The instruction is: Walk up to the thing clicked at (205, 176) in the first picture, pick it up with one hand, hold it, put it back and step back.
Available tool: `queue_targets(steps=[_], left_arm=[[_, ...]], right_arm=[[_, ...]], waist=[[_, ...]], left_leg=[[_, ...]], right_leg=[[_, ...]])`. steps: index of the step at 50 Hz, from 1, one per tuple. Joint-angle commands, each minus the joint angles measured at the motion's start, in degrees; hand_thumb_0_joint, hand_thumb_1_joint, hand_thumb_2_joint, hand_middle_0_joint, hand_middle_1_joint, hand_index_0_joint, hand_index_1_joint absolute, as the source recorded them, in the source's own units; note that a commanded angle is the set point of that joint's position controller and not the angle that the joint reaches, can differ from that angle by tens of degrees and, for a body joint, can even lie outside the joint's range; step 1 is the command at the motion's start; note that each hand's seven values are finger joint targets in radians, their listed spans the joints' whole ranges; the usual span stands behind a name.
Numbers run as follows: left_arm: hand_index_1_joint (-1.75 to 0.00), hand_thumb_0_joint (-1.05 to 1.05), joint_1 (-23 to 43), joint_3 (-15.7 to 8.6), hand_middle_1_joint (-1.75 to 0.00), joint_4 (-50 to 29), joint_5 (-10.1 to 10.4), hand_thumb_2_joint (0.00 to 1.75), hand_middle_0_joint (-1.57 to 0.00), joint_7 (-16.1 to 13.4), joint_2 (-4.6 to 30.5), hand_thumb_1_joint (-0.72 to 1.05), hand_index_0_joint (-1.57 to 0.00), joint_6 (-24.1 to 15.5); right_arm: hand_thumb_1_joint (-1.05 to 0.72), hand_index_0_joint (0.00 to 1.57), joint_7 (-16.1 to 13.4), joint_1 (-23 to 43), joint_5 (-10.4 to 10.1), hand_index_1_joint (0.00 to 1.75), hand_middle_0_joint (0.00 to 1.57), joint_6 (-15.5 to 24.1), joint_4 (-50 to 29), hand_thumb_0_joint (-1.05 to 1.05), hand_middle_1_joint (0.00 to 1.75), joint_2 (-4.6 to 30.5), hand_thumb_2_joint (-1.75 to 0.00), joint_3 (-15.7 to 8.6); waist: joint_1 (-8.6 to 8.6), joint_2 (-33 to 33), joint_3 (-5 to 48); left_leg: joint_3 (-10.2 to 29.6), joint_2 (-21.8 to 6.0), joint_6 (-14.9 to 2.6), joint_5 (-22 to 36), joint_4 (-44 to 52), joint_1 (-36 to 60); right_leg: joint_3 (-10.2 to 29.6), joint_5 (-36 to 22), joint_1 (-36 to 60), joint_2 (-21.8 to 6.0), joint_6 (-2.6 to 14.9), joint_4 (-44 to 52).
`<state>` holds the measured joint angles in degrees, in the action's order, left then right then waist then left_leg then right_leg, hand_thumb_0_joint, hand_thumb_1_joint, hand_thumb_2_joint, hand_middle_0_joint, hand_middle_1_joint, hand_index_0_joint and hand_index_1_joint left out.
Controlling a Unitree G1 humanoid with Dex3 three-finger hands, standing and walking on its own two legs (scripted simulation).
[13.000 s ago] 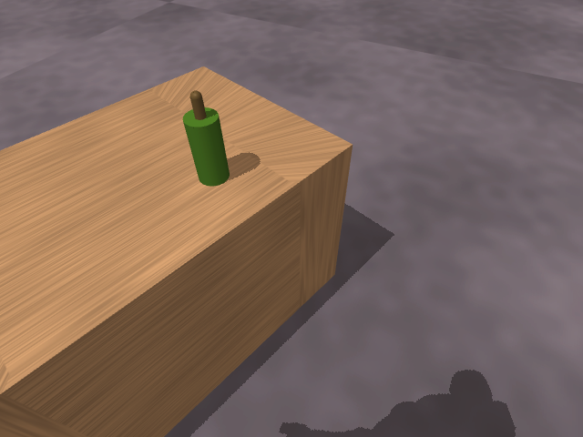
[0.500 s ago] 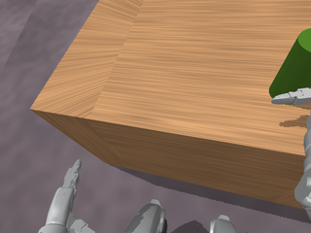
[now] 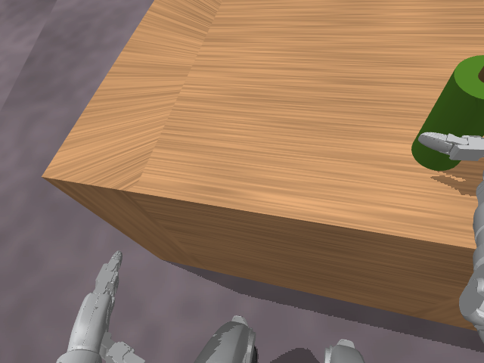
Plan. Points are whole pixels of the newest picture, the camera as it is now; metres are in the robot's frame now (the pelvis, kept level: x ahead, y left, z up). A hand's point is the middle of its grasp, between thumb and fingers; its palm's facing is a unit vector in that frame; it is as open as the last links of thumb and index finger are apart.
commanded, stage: close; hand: right
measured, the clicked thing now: (467, 106) +0.52 -0.22 +0.09
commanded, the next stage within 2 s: settle in 0.06 s
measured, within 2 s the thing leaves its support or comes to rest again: leaves its support in 0.70 s
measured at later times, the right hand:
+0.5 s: hand (463, 129) +0.50 -0.23 +0.06, palm faces +0.20 +0.98 +0.00, open 10.7 cm
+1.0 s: hand (475, 127) +0.48 -0.23 +0.08, palm faces +0.21 +0.98 -0.01, open 10.8 cm
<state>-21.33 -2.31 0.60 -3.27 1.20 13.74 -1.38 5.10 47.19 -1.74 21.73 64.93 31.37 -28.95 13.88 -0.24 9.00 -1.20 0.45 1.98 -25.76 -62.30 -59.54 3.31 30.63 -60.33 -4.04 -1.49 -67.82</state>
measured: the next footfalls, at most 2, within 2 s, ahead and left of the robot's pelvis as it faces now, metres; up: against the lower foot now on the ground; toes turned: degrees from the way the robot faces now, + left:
none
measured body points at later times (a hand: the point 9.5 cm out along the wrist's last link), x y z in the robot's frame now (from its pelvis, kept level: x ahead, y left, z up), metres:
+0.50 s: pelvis +0.00 +0.00 +0.01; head +0.11 -0.05 +0.44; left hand +0.15 +0.26 +0.01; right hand +0.48 -0.28 +0.06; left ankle +0.03 +0.15 -0.64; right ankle +0.01 -0.13 -0.64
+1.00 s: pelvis +0.01 -0.01 +0.03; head +0.10 -0.05 +0.47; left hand +0.16 +0.26 +0.02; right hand +0.47 -0.28 +0.08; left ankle +0.03 +0.15 -0.64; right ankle +0.01 -0.13 -0.64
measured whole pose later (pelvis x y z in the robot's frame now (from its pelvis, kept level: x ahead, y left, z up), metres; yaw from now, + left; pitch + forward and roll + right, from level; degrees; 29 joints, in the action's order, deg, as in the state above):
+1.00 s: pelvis +0.01 -0.01 +0.03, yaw +0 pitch +17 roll +3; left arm -17.8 -1.3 11.1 -2.1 -0.2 13.6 -2.6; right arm 3.4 41.9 -2.8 17.1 61.2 26.8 -24.2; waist 11.3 -1.2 6.3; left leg -0.2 -0.2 2.6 -22.2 -52.1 -46.8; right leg 1.9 27.2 -47.5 -3.5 -0.8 -57.7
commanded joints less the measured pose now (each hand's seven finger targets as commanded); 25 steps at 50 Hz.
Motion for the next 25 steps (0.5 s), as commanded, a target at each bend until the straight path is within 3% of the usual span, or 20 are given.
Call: queue_targets(steps=[1, 2, 3, 4, 5, 7, 8, 9, 10, 12, 14, 16, 17, 18, 19, 21, 23, 24, 25], left_arm=[[-0.04, 0.00, -1.4, -6.3, -0.05, -11.3, 0.3, 0.04, -0.04, -0.9, 9.2, -0.53, -0.05, -2.7], [-0.04, 0.00, -4.1, -6.6, -0.05, -8.3, 0.3, 0.04, -0.05, -0.8, 9.1, -0.53, -0.05, -2.4], [-0.05, 0.00, -4.0, -7.0, -0.05, -7.9, 0.6, 0.04, -0.05, -0.8, 9.7, -0.53, -0.05, -2.2], [-0.04, 0.00, -2.7, -7.0, -0.05, -9.5, 0.7, 0.03, -0.05, -0.8, 10.0, -0.53, -0.05, -2.2], [-0.04, 0.00, -0.7, -7.1, -0.05, -12.1, 0.8, 0.03, -0.05, -0.9, 10.1, -0.53, -0.05, -2.5], [-0.04, 0.00, -0.4, -5.0, -0.05, -10.9, 0.7, 0.03, -0.04, -0.8, 8.2, -0.53, -0.05, -2.5], [-0.04, 0.00, -0.6, -5.3, -0.05, -9.9, 0.8, 0.03, -0.05, -0.9, 8.3, -0.52, -0.05, -2.6], [-0.06, 0.00, -0.7, -6.6, -0.05, -9.4, 0.8, 0.05, -0.06, -1.2, 9.3, -0.56, -0.06, -2.6], [-0.06, 0.00, -0.4, -5.9, -0.06, -10.9, 0.6, 0.05, -0.06, -1.2, 9.3, -0.55, -0.06, -2.8], [-0.06, 0.00, -0.9, -4.1, -0.05, -12.3, 0.4, 0.05, -0.06, -0.8, 7.9, -0.56, -0.06, -2.9], [-0.06, 0.00, -4.4, -5.3, -0.06, -10.3, 0.5, 0.05, -0.06, -0.8, 8.2, -0.55, -0.06, -2.5], [-0.06, 0.00, -2.5, -6.0, -0.06, -11.2, 0.4, 0.05, -0.06, -1.1, 9.6, -0.55, -0.06, -2.7], [-0.06, 0.00, -2.9, -5.2, -0.06, -9.8, 0.3, 0.05, -0.06, -0.9, 8.5, -0.55, -0.06, -2.6], [-0.06, 0.00, -3.3, -5.6, -0.06, -8.3, 0.3, 0.05, -0.06, -1.0, 8.7, -0.55, -0.06, -2.5], [-0.06, 0.00, -2.1, -6.2, -0.05, -7.4, 0.4, 0.05, -0.06, -1.1, 9.2, -0.55, -0.05, -2.6], [-0.05, 0.00, 1.1, -6.6, -0.05, -11.1, 0.6, 0.05, -0.06, -1.5, 10.4, -0.55, -0.05, -3.3], [-0.06, 0.00, -0.4, -4.8, -0.05, -6.0, 0.5, 0.06, -0.05, -1.4, 8.5, -0.56, -0.05, -3.0], [-0.05, 0.00, 0.1, -5.1, -0.05, -5.2, 0.8, 0.06, -0.05, -1.5, 9.0, -0.55, -0.05, -2.9], [-0.05, 0.00, 2.8, -6.0, -0.05, -8.4, 1.0, 0.06, -0.05, -1.9, 10.4, -0.56, -0.05, -3.1]], right_arm=[[-0.07, 1.14, 1.9, 22.2, 0.3, 1.03, 1.13, 3.4, -16.0, 0.00, 1.03, 12.1, -0.83, 0.0], [-0.12, 1.18, 2.0, 19.6, 0.1, 1.08, 1.17, 2.7, -11.6, 0.00, 1.08, 11.3, -0.89, -0.2], [-0.16, 1.21, 2.3, 17.5, -0.7, 1.11, 1.20, 2.6, -12.3, 0.00, 1.11, 11.3, -0.92, -1.0], [-0.18, 1.23, 2.0, 18.4, -0.5, 1.16, 1.22, 2.6, -13.9, 0.00, 1.16, 13.5, -0.97, -2.0], [-0.21, 1.25, 1.9, 20.4, -0.5, 1.19, 1.24, 2.8, -15.0, 0.00, 1.19, 13.3, -1.00, -1.9], [-0.26, 1.30, 2.1, 20.5, -0.6, 1.25, 1.28, 3.0, -11.5, 0.00, 1.25, 9.7, -1.07, 0.1], [-0.26, 1.30, 2.0, 21.1, -0.3, 1.27, 1.29, 3.3, -11.0, 0.00, 1.27, 11.6, -1.10, -0.9], [-0.24, 1.25, 1.8, 21.0, 0.1, 1.30, 1.22, 3.6, -10.4, 0.00, 1.30, 13.1, -1.18, -1.4], [-0.20, 1.24, 1.7, 22.0, 0.2, 1.30, 1.20, 4.0, -11.7, 0.00, 1.30, 14.3, -1.18, -2.1], [-0.17, 1.24, 1.8, 22.3, 0.0, 1.34, 1.20, 4.1, -13.1, 0.00, 1.34, 12.8, -1.24, -1.5], [-0.16, 1.26, 1.8, 21.1, 0.1, 1.37, 1.21, 3.4, -11.9, 0.00, 1.37, 12.6, -1.27, -1.2], [-0.12, 1.26, 1.4, 24.8, -0.2, 1.38, 1.21, 3.5, -16.9, 0.00, 1.38, 15.3, -1.27, -2.2], [-0.13, 1.29, 1.2, 26.2, 0.0, 1.40, 1.24, 3.3, -17.3, 0.00, 1.40, 14.3, -1.28, -1.1], [-0.13, 1.29, 1.2, 25.5, -0.5, 1.40, 1.24, 3.1, -15.9, 0.00, 1.40, 12.6, -1.28, -0.4], [-0.11, 1.31, 0.8, 24.8, -0.5, 1.41, 1.26, 3.1, -16.0, 0.00, 1.41, 13.7, -1.28, -1.5], [-0.07, 1.29, 0.1, 30.8, -0.6, 1.41, 1.24, 3.7, -24.0, 0.00, 1.41, 16.7, -1.28, -1.8], [-0.06, 1.29, 0.2, 26.8, -1.3, 1.40, 1.23, 2.9, -17.8, 0.00, 1.40, 11.5, -1.27, 0.5], [-0.04, 1.28, -0.2, 26.3, -1.3, 1.40, 1.23, 3.0, -17.7, 0.00, 1.40, 14.0, -1.27, -0.8], [-0.04, 1.28, -0.9, 29.6, -0.8, 1.41, 1.23, 3.6, -22.4, 0.00, 1.41, 18.1, -1.29, -2.2]], waist=[[-0.37, 15.0, 32.1], [-0.17, 13.8, 28.5], [-0.30, 13.3, 27.1], [-1.15, 13.3, 28.5], [-0.22, 11.6, 30.1], [0.16, 10.9, 25.6], [-0.14, 10.9, 24.7], [0.60, 11.1, 24.4], [0.27, 11.5, 26.6], [-1.28, 12.9, 30.0], [-0.69, 13.1, 29.0], [-0.76, 14.2, 32.3], [-1.52, 15.7, 31.1], [-1.07, 14.8, 28.3], [-1.84, 14.5, 27.9], [-1.94, 15.5, 35.3], [-1.74, 13.7, 29.6], [-2.25, 13.4, 28.4], [-2.30, 13.2, 33.0]], left_leg=[[-1.3, 1.8, -2.75, 22.4, 5.0, 15.1], [-1.4, 1.8, -2.77, 22.0, 5.1, 14.1], [-1.7, 1.9, -2.83, 21.9, 5.1, 13.9], [-1.5, 1.8, -2.76, 22.4, 5.4, 15.4], [-1.6, 1.8, -2.62, 22.8, 5.8, 16.4], [-1.5, 1.8, -2.83, 20.6, 5.9, 14.9], [-1.3, 1.7, -2.80, 19.6, 5.7, 13.9], [-1.5, 1.8, -2.87, 19.1, 5.6, 13.0], [-1.4, 1.7, -2.82, 19.2, 5.9, 13.8], [-1.4, 1.8, -2.96, 19.7, 5.5, 15.9], [-1.2, 1.8, -2.76, 20.9, 6.1, 16.2], [-1.2, 1.7, -2.77, 22.5, 6.3, 17.0], [-1.1, 1.7, -2.88, 21.7, 6.5, 16.7], [-1.3, 1.8, -3.06, 20.0, 6.8, 15.1], [-1.3, 1.8, -3.05, 19.2, 7.1, 15.0], [-1.2, 1.7, -2.96, 20.5, 7.8, 18.5], [-1.5, 2.0, -3.07, 20.2, 8.4, 18.3], [-1.4, 2.0, -2.98, 19.7, 9.0, 18.3], [-1.3, 2.0, -2.77, 21.6, 9.3, 20.3]], right_leg=[[-1.2, -29.9, 25.1, 1.9, 1.36, 7.7], [-1.4, -29.4, 23.4, 2.1, 1.23, 7.8], [-1.1, -29.8, 22.6, 1.9, 1.16, 8.2], [-1.1, -30.3, 22.9, 2.1, 1.22, 8.4], [-1.0, -29.4, 23.0, 2.0, 1.46, 8.2], [-1.2, -25.7, 19.9, 2.1, 1.50, 8.6], [-1.1, -24.4, 19.2, 2.0, 1.63, 8.5], [-0.8, -24.5, 19.7, 1.8, 1.49, 8.6], [-0.8, -24.3, 20.7, 1.8, 1.64, 8.6], [-1.3, -25.2, 22.1, 2.2, 1.35, 9.0], [-1.6, -26.1, 23.0, 2.5, 1.51, 8.9], [-1.4, -28.7, 25.4, 2.4, 1.38, 8.7], [-1.8, -27.5, 25.1, 2.6, 1.31, 9.1], [-1.5, -26.2, 24.4, 2.5, 1.10, 9.8], [-1.4, -25.6, 24.3, 2.5, 1.15, 10.2], [-1.5, -26.3, 28.7, 2.3, 1.41, 10.2], [-1.6, -26.0, 25.9, 2.8, 1.33, 11.1], [-1.5, -25.5, 25.4, 2.8, 1.43, 11.7], [-1.4, -27.8, 28.8, 2.7, 1.57, 11.4]])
